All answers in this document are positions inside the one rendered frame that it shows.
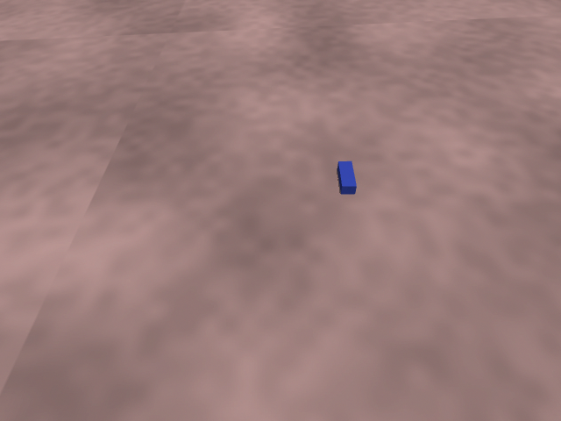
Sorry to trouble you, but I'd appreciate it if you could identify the carton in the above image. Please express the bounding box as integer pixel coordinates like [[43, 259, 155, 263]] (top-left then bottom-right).
[[337, 161, 357, 194]]

